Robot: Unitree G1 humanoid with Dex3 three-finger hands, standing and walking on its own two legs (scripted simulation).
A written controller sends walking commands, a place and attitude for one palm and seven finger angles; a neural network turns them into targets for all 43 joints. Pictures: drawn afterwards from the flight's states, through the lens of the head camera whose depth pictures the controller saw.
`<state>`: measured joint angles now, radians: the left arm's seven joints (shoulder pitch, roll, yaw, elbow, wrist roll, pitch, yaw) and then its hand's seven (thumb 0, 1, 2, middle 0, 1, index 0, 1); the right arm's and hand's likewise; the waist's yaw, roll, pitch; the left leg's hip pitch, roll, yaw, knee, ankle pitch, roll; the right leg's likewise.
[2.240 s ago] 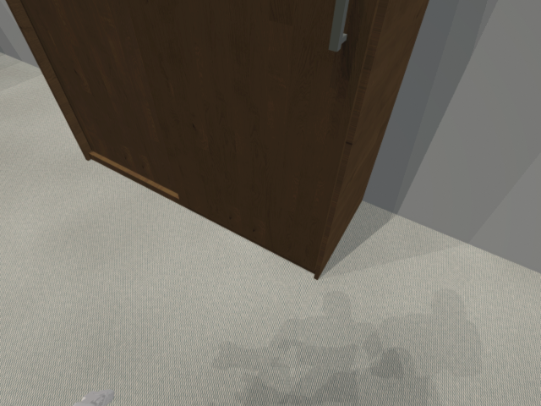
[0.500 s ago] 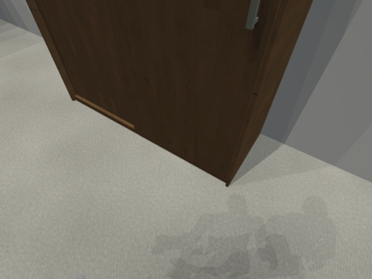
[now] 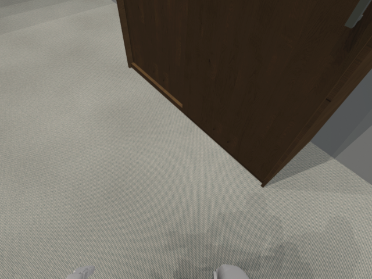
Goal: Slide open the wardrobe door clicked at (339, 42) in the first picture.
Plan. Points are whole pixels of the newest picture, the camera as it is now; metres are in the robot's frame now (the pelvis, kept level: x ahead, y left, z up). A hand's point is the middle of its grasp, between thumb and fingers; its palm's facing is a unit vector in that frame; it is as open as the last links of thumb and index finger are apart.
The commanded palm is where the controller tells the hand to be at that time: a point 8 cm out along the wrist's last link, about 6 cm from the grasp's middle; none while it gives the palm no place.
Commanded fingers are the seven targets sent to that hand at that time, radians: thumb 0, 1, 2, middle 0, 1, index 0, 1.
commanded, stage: walk to a spot facing it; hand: right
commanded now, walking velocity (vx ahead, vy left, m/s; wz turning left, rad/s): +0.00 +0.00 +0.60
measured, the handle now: out of the picture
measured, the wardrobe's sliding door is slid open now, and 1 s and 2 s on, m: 0.00 0.00 0.00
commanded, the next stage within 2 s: turn to face it in 1.88 s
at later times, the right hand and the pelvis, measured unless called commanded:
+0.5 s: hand out of the picture +0.12 -0.28 -0.17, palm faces -0.22 +0.95 -0.20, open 7.4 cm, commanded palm none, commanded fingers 0.00 -0.90 -0.90 0.20 0.30 0.20 0.30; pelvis -0.01 -0.08 +0.01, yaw +18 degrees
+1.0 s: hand (237, 259) +0.19 -0.13 -0.15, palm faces -0.55 +0.81 -0.21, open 7.4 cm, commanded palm none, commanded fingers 0.00 -0.90 -0.90 0.20 0.30 0.20 0.30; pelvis +0.01 -0.02 +0.00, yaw +36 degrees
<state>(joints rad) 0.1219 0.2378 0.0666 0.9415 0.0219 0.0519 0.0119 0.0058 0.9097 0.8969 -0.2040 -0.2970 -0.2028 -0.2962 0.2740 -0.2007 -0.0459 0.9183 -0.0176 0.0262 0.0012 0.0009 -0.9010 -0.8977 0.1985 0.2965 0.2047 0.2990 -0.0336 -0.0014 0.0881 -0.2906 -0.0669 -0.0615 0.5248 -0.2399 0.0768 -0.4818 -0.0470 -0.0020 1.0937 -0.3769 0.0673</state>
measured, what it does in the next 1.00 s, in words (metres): steps on the spot, turning left: right foot, then left foot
